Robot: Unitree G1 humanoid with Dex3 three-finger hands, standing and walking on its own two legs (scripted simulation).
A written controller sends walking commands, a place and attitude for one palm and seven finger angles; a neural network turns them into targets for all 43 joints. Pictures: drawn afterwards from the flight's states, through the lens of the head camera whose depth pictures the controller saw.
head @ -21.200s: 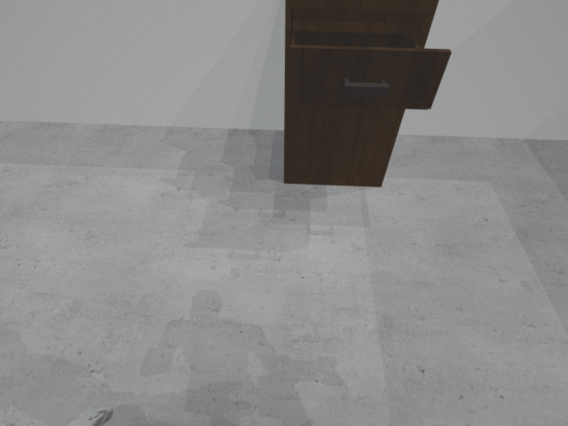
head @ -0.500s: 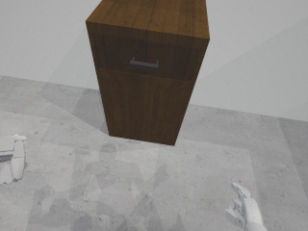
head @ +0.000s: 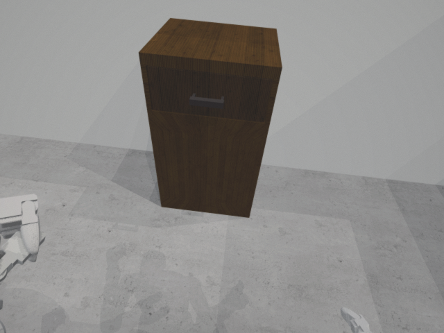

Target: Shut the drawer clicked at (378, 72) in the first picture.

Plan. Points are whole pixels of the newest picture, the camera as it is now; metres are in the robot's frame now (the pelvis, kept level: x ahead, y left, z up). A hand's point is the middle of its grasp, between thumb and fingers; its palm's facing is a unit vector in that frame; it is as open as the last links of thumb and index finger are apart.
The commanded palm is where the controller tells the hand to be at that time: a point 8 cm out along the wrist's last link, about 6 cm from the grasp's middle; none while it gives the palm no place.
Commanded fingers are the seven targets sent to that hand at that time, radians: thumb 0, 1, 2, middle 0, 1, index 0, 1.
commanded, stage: stop stepping back and stand still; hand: left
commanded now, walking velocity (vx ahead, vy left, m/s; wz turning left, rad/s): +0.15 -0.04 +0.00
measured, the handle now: (207, 99) +0.92 +0.10 -0.03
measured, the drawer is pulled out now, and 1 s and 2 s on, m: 0.00 0.00 0.00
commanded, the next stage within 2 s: let the arm hang, fingers relaxed in 0.40 s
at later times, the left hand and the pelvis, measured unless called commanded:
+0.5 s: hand (33, 253) +0.17 +0.25 +0.17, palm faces +0.40 -0.80 -0.45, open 3.3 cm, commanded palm none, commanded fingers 0.00 0.90 0.90 -1.36 -1.56 -1.36 -1.56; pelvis -0.02 +0.00 +0.00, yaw +0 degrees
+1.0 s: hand out of the picture -0.08 +0.23 -0.16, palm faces +0.06 -0.97 -0.25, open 4.5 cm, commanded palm none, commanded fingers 0.00 0.90 0.90 -0.36 -0.47 -0.36 -0.47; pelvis -0.02 +0.02 +0.01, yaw +2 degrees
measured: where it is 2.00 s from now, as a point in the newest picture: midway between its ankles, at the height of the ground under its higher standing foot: outside the picture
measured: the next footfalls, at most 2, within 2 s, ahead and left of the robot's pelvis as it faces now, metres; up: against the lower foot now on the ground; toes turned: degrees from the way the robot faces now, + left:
none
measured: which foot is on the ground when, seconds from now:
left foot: down 0.00-1.00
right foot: down 0.00-1.00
